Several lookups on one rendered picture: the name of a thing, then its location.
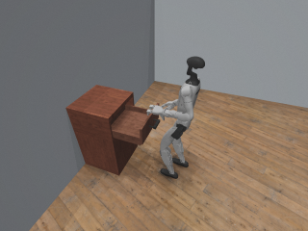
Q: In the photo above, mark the cabinet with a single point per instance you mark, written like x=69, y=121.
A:
x=90, y=116

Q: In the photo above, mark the handle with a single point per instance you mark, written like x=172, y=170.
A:
x=156, y=124

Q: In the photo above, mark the left robot hand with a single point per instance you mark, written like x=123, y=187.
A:
x=157, y=111

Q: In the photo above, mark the drawer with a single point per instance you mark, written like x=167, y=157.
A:
x=132, y=123

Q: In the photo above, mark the robot left thigh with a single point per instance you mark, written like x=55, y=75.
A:
x=167, y=139

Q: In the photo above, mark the left robot forearm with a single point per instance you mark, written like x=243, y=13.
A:
x=174, y=114

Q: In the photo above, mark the right robot hand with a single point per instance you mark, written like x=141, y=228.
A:
x=169, y=105

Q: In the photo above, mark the right robot forearm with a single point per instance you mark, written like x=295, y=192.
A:
x=175, y=102

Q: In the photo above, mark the left robot upper arm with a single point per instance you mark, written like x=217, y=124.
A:
x=187, y=95

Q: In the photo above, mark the robot torso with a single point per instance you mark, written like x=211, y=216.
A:
x=180, y=105

